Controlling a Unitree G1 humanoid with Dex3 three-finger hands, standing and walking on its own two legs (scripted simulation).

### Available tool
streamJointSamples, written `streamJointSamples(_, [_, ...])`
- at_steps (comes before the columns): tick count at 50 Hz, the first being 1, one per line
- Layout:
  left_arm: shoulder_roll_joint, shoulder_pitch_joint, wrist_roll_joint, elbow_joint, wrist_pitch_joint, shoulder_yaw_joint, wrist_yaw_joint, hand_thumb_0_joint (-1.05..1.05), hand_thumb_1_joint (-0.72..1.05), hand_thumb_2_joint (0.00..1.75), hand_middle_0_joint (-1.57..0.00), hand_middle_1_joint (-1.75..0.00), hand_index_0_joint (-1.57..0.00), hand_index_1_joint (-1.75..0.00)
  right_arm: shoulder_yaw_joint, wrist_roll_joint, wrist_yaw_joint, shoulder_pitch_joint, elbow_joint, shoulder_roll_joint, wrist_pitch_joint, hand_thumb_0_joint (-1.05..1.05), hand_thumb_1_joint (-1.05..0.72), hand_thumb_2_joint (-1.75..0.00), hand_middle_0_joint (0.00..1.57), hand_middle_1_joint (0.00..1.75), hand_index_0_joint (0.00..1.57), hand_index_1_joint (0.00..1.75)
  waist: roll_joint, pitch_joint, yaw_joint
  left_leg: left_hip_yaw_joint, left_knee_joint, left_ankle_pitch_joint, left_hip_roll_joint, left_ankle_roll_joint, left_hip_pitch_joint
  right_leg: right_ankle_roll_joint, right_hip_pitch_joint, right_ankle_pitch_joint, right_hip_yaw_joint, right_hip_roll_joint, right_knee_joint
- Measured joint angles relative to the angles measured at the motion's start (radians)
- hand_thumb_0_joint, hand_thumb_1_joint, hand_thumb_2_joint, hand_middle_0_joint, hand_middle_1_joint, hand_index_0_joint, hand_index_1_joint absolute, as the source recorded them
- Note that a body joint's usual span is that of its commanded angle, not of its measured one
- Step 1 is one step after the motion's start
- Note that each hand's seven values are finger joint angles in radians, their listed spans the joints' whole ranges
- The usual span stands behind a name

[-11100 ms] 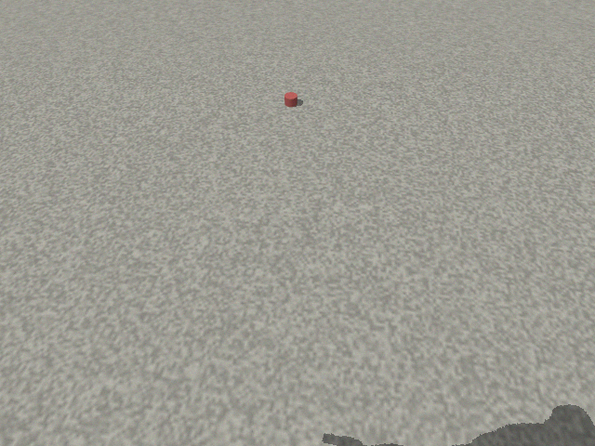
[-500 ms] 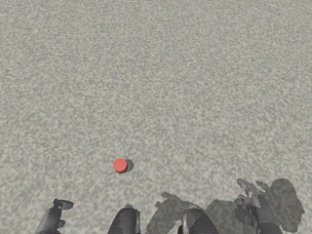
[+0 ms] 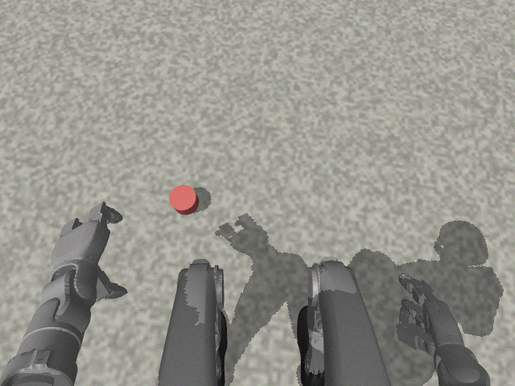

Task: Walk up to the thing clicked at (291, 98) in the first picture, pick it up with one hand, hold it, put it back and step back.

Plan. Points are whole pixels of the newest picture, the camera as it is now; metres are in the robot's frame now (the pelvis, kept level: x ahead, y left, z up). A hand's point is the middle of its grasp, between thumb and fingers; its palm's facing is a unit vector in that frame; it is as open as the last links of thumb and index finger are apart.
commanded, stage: rise first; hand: left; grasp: from above
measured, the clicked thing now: (184, 200) +0.51 +0.22 -0.48
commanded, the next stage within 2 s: none
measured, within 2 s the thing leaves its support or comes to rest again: neither
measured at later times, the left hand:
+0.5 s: hand (134, 221) +0.40 +0.29 -0.27, palm faces -0.49 -0.07 -0.87, open 14.1 cm
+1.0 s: hand (149, 207) +0.44 +0.27 -0.33, palm faces -0.47 -0.01 -0.88, open 14.1 cm
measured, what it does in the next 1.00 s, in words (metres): lowers itself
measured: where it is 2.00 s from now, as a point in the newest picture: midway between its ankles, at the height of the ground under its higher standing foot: (262, 364)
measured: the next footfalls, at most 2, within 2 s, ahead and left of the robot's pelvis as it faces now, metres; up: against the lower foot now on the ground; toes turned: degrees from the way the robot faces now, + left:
none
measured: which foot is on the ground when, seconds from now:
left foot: down 0.00-1.00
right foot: down 0.00-1.00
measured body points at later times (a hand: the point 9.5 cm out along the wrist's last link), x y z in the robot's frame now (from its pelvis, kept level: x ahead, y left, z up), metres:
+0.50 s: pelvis -0.03 +0.01 -0.12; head +0.19 +0.05 +0.27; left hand +0.42 +0.29 -0.22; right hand +0.02 -0.27 -0.23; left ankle +0.06 +0.13 -0.47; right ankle +0.07 -0.13 -0.47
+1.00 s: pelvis -0.03 +0.01 -0.16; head +0.22 +0.06 +0.21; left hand +0.46 +0.27 -0.28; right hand +0.02 -0.27 -0.28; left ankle +0.06 +0.13 -0.47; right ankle +0.07 -0.13 -0.47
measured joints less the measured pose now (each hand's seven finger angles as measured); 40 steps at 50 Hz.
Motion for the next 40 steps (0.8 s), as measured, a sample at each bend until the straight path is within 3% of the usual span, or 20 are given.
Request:
streamJointSamples(5, [0.046, -0.165, 0.094, 0.126, -0.049, -0.004, 0.023, 0.00, -0.52, 1.02, -0.08, -1.07, -0.07, -1.08, -0.001, -0.012, 0.005, 0.012, 0.040, 0.008, 0.022, 0.01, -0.87, -0.90, 0.20, 0.30, 0.21, 0.29, 0.003, 0.021, -0.011, -0.012, 0.111, 0.009, 0.000, -0.003, -0.132, -0.004, -0.131, 0.010, -0.003, 0.003, 0.108])
streamJointSamples(11, [0.111, -0.314, 0.196, 0.263, -0.104, 0.003, 0.049, 0.00, -0.51, 1.02, -0.09, -1.06, -0.08, -1.07, 0.007, -0.031, 0.009, 0.044, 0.073, 0.022, 0.052, 0.01, -0.87, -0.90, 0.20, 0.30, 0.21, 0.29, 0.000, 0.046, -0.046, -0.028, 0.219, 0.017, 0.001, -0.001, -0.250, -0.003, -0.242, 0.026, -0.010, 0.009, 0.204])
streamJointSamples(26, [0.208, -0.493, 0.429, 0.468, -0.177, -0.003, 0.148, 0.00, -0.54, 1.04, -0.08, -1.02, -0.08, -1.02, 0.033, -0.076, 0.044, 0.090, 0.108, 0.026, 0.119, 0.01, -0.90, -0.90, 0.20, 0.30, 0.21, 0.29, -0.012, 0.073, -0.128, -0.047, 0.385, 0.012, -0.012, 0.022, -0.417, 0.017, -0.377, 0.023, -0.015, 0.006, 0.338])
streamJointSamples(33, [0.238, -0.566, 0.509, 0.552, -0.202, 0.000, 0.194, 0.00, -0.54, 1.04, -0.09, -0.99, -0.08, -0.99, 0.047, -0.101, 0.062, 0.074, 0.110, 0.028, 0.125, 0.00, -0.90, -0.91, 0.20, 0.30, 0.21, 0.29, -0.017, 0.085, -0.153, -0.051, 0.438, 0.010, -0.016, 0.026, -0.468, 0.023, -0.423, 0.020, -0.014, 0.006, 0.386])
streamJointSamples(40, [0.260, -0.635, 0.536, 0.636, -0.201, 0.003, 0.231, 0.00, -0.53, 1.03, -0.09, -0.99, -0.08, -0.99, 0.065, -0.125, 0.074, 0.062, 0.107, 0.034, 0.122, 0.00, -0.90, -0.91, 0.20, 0.30, 0.21, 0.29, -0.024, 0.099, -0.168, -0.058, 0.480, 0.005, -0.014, 0.026, -0.507, 0.027, -0.461, 0.018, -0.017, 0.011, 0.425])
